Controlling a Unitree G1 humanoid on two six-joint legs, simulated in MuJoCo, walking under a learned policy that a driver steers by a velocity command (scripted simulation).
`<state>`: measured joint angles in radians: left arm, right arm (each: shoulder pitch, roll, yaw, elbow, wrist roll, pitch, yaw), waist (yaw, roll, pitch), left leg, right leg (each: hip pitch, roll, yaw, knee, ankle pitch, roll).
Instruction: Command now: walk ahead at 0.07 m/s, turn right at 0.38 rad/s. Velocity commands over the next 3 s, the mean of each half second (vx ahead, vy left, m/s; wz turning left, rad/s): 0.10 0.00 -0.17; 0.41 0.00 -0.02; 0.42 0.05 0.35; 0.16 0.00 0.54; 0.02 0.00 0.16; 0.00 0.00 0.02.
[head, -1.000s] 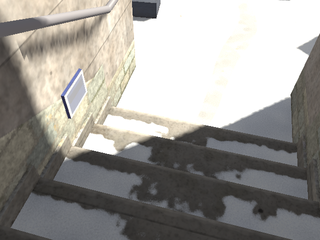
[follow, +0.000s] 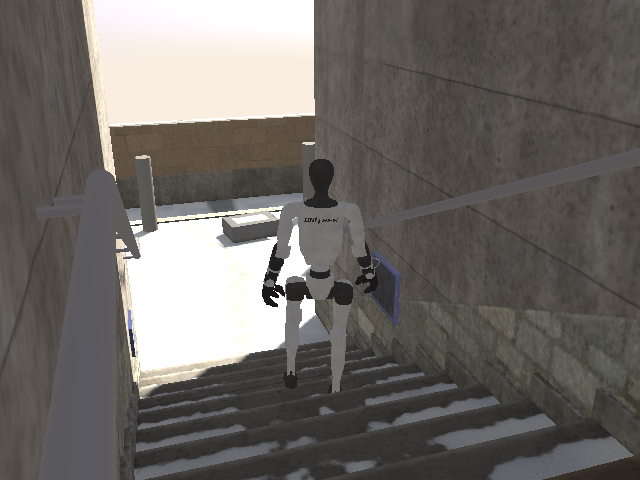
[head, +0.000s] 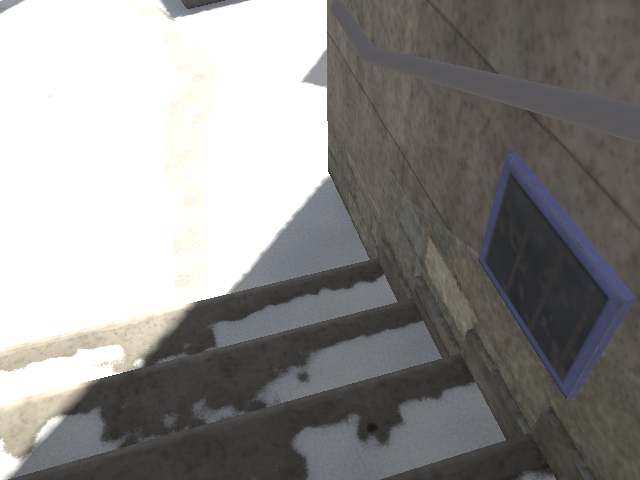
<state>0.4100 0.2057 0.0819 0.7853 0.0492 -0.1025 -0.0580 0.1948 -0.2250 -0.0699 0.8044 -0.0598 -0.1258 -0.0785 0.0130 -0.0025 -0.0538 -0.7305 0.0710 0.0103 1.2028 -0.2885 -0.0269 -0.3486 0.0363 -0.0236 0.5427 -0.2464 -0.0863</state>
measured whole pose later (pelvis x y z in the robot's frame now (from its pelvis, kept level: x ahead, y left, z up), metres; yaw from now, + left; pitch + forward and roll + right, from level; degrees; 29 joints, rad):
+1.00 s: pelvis +0.23 -0.03 -0.07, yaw -2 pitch -1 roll +4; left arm -0.01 0.27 0.07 0.86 0.00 0.01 -0.04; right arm 0.48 -0.25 -0.04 0.97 -0.04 -0.09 -0.01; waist -0.13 -0.05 0.06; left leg 0.05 -0.03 0.03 0.73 -0.76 -0.02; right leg -0.48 -0.12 0.03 0.42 0.40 -0.01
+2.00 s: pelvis +0.65 +0.05 -0.31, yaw +27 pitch +4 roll +1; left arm 0.17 0.23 0.00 0.74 0.07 -0.04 -0.05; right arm 0.37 -0.24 -0.03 0.88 -0.05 -0.10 0.04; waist -0.03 -0.01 0.00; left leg -0.46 -0.03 0.02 0.61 -0.22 0.04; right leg -0.78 -0.09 0.00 1.22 -0.21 0.03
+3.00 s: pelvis +0.73 +0.05 -0.29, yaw +30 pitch -2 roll +0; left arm 0.28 0.14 0.01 1.16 -0.01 0.01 0.03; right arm 0.26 -0.17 -0.02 1.08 -0.01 0.03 -0.04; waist 0.00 0.01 0.05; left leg -0.16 0.02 -0.03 0.43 -0.23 -0.02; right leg -0.10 -0.01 -0.10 0.41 -0.27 -0.02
